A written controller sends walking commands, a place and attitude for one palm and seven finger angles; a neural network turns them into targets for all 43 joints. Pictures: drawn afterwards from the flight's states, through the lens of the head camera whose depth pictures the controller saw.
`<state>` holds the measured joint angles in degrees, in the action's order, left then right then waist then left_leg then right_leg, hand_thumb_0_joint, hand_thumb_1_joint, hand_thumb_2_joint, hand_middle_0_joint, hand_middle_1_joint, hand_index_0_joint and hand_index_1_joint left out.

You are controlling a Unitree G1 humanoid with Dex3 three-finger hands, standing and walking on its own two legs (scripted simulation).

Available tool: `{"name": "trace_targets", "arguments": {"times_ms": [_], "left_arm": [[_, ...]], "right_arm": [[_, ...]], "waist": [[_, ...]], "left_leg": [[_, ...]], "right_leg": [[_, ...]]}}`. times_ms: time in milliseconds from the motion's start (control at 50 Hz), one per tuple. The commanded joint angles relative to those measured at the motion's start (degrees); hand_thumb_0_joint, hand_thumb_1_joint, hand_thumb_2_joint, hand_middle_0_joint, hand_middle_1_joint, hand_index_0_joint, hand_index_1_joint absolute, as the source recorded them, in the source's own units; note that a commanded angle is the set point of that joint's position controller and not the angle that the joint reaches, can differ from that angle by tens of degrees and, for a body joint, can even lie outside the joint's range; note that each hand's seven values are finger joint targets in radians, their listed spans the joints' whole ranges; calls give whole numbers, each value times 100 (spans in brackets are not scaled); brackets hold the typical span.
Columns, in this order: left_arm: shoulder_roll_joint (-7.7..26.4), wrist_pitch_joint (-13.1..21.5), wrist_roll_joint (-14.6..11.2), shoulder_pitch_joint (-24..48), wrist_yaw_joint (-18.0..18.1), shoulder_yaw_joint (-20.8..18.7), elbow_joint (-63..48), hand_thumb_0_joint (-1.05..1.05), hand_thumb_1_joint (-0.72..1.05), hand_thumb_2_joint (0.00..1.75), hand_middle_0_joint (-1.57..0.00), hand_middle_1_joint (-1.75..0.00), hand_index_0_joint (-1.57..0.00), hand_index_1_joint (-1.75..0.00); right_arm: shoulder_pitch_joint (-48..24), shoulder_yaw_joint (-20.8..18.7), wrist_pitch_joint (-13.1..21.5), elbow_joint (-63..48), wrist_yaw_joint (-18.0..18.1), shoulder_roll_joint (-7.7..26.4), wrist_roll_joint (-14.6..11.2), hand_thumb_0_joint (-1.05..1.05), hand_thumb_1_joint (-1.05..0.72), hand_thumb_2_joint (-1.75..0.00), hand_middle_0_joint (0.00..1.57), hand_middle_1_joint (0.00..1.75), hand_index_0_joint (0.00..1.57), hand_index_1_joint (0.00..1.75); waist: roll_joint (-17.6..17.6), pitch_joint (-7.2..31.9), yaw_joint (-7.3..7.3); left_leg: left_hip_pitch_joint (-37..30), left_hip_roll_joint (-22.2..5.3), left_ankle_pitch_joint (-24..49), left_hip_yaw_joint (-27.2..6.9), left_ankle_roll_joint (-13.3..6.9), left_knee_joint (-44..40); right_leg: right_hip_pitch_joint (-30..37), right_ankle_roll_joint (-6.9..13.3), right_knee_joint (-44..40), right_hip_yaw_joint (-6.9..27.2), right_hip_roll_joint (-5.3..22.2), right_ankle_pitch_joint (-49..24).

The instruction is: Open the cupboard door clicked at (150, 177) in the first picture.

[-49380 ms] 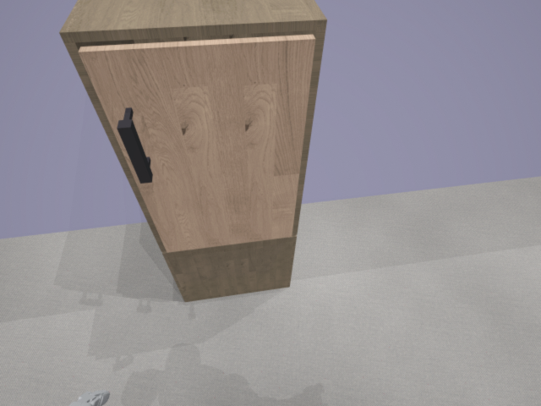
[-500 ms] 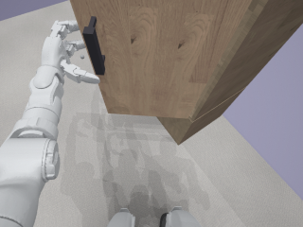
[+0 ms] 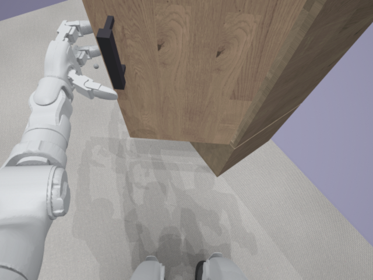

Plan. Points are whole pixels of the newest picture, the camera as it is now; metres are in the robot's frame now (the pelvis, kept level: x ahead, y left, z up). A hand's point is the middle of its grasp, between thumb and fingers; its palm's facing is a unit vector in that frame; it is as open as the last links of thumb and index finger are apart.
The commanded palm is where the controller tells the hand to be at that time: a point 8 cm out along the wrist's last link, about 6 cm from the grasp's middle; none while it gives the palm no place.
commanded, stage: move the hooked fingers beside the handle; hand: left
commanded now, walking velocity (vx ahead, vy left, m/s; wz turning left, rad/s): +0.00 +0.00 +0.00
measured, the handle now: (115, 55) +0.54 +0.14 +0.11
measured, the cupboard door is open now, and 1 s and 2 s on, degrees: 52 53 53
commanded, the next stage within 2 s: none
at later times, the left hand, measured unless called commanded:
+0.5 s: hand (94, 58) +0.54 +0.18 +0.10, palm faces -0.10 -0.99 -0.01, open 14.6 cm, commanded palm +0.52 +0.20 +0.10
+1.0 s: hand (86, 62) +0.52 +0.19 +0.11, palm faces -0.14 -0.99 -0.01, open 14.2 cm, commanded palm +0.51 +0.23 +0.10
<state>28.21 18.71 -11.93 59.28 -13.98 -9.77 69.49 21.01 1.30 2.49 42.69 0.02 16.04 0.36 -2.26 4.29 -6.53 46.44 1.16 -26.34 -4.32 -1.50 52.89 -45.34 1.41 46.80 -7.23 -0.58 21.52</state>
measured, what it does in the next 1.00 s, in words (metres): stands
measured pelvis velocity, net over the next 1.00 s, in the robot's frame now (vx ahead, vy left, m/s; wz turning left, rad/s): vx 0.01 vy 0.00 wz -0.07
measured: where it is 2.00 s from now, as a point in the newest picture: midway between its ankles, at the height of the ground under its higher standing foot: outside the picture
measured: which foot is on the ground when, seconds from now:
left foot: down 0.00-1.00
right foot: down 0.00-1.00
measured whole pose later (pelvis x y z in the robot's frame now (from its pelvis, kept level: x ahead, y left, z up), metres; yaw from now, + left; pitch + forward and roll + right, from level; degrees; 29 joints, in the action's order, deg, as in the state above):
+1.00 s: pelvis +0.01 +0.00 +0.00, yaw -4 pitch +20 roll -4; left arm 33.4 18.4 -9.0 52.4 -23.7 -21.8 66.2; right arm 21.0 2.7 -2.9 36.8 1.3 16.1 -0.7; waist -2.1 5.2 -8.5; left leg 43.7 -0.8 -27.2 -1.1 -2.0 51.4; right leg -43.8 0.9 45.0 -3.8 -2.6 20.7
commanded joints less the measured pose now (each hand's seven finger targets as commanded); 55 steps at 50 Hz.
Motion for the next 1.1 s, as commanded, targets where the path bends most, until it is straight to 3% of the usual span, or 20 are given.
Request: {"name": "trace_targets", "arguments": {"times_ms": [0,120,160,300,360,400,440,500,520,580,640,680,700,740,820,860,900,940,980,1080], "left_arm": [[-387,395,220,3560,-629,536,-1463,0,-50,30,-30,-120,-30,-120],[-19,332,280,3435,-651,290,-1446,0,-50,30,-30,-120,-30,-120],[-41,274,270,3354,-697,289,-1399,0,-50,30,-30,-120,-30,-120],[499,239,222,3024,-789,-115,-1506,0,-50,30,-30,-120,-30,-120],[961,195,261,2872,-826,-466,-1434,0,-50,30,-30,-120,-30,-120],[961,240,206,2665,-877,-519,-1659,0,-50,30,-30,-120,-30,-120],[1227,234,204,2334,-905,-742,-1598,0,-50,30,-30,-120,-30,-120],[1144,258,127,2302,-946,-688,-1802,0,-50,30,-30,-120,-30,-120],[1366,272,174,2351,-930,-829,-1839,0,-50,30,-30,-120,-30,-120],[1454,244,160,2209,-963,-933,-1711,0,-50,30,-30,-120,-30,-120],[1487,280,173,2131,-983,-955,-1692,0,-50,30,-30,-120,-30,-120],[1721,306,153,2066,-983,-1165,-1816,0,-50,30,-30,-120,-30,-120],[1797,355,121,2055,-990,-1209,-1938,0,-50,30,-30,-120,-30,-120],[1707,367,113,1953,-1020,-1167,-1970,0,-50,30,-30,-120,-30,-120],[1826,389,114,1994,-1044,-1239,-1938,0,-50,30,-30,-120,-30,-120],[1904,350,132,2114,-1038,-1265,-1710,0,-50,30,-30,-120,-30,-120],[2083,410,145,2138,-1036,-1390,-1822,0,-50,30,-30,-120,-30,-120],[1925,392,162,2051,-1070,-1279,-1663,0,-50,30,-30,-120,-30,-120],[2030,331,184,1832,-1091,-1367,-1471,0,-50,30,-30,-120,-30,-120],[2397,193,260,1979,-1164,-1479,-1058,0,-50,30,-30,-120,-30,-120]], "right_arm": [[1132,-333,84,-169,86,1018,-13,0,-90,-90,20,30,20,30],[1239,-349,0,-197,65,1052,5,0,-90,-90,20,30,20,30],[1242,-333,-29,-235,54,1040,3,0,-90,-90,20,30,20,30],[1291,-307,-148,-375,65,1049,-26,0,-90,-90,20,30,20,30],[1281,-289,-222,-427,80,1074,-35,0,-90,-90,20,30,20,30],[1262,-302,-233,-523,89,1040,-43,0,-90,-90,20,30,20,30],[1242,-302,-284,-543,90,1060,-55,0,-90,-90,20,30,20,30],[1190,-296,-319,-644,108,1038,-77,0,-90,-90,20,30,20,30],[1195,-304,-345,-609,111,1063,-72,0,-90,-90,20,30,20,30],[1159,-297,-374,-664,129,1066,-84,0,-90,-90,20,30,20,30],[1122,-285,-394,-691,151,1048,-91,0,-90,-90,20,30,20,30],[1118,-298,-406,-727,151,1071,-85,0,-90,-90,20,30,20,30],[1116,-293,-405,-769,168,1068,-92,0,-90,-90,20,30,20,30],[1078,-290,-407,-777,156,1045,-92,0,-90,-90,20,30,20,30],[1015,-284,-436,-813,183,1055,-115,0,-90,-90,20,30,20,30],[1002,-256,-442,-784,195,1075,-114,0,-90,-90,20,30,20,30],[1022,-265,-441,-832,219,1084,-111,0,-90,-90,20,30,20,30],[991,-249,-436,-815,206,1056,-109,0,-90,-90,20,30,20,30],[1010,-258,-465,-847,202,1095,-117,0,-90,-90,20,30,20,30],[961,-184,-493,-949,249,1134,-140,0,-90,-90,20,30,20,30]], "waist": [[-935,2714,-946],[-940,3060,-861],[-944,3054,-851],[-865,3042,-753],[-702,2962,-680],[-964,3144,-580],[-837,3126,-485],[-910,3015,-487],[-910,3090,-470],[-646,2917,-477],[-843,2914,-428],[-745,3064,-378],[-922,3158,-336],[-865,3199,-326],[-789,3091,-347],[-666,2752,-422],[-828,2941,-357],[-960,2936,-374],[-639,2857,-348],[-508,2451,-416]], "left_leg": [[-2964,-234,3514,-401,175,-329],[-3067,-267,3835,-434,227,-271],[-2957,-240,3753,-364,186,-269],[-2705,-220,3798,-232,104,-297],[-2395,-212,3548,-156,57,-346],[-2591,-208,3909,-112,62,-330],[-2585,-241,3997,-109,79,-349],[-2588,-236,4064,-49,55,-367],[-2654,-266,4077,-88,86,-386],[-2367,-242,3772,-12,34,-437],[-2483,-252,3954,-26,65,-425],[-2484,-259,3939,-7,53,-429],[-2587,-253,4188,-18,70,-404],[-2719,-289,4348,-49,109,-415],[-2566,-269,4122,-6,80,-441],[-2296,-259,3664,22,53,-480],[-2382,-242,3824,0,63,-448],[-2491,-263,3897,-13,110,-435],[-2309,-268,3731,-2,85,-453],[-1497,-177,2674,137,-14,-514]], "right_leg": [[-62,30,-254,292,-236,-1790],[-19,15,-213,303,-263,-1927],[92,12,-238,321,-265,-2014],[519,19,-262,350,-290,-2318],[764,-5,-278,396,-288,-2423],[878,22,-262,391,-289,-2591],[954,-3,-285,402,-293,-2668],[1002,4,-307,404,-308,-2722],[984,-12,-299,404,-303,-2697],[1184,-32,-339,438,-293,-2734],[1097,-28,-318,441,-281,-2729],[1251,-30,-320,460,-285,-2796],[1284,2,-282,463,-284,-2877],[1233,-27,-299,444,-291,-2894],[1311,-34,-318,479,-286,-2873],[1218,-51,-350,478,-281,-2649],[1281,-10,-292,493,-272,-2694],[1118,-35,-304,480,-266,-2627],[1197,-43,-312,483,-275,-2574],[1368,-49,-335,569,-239,-2307]]}}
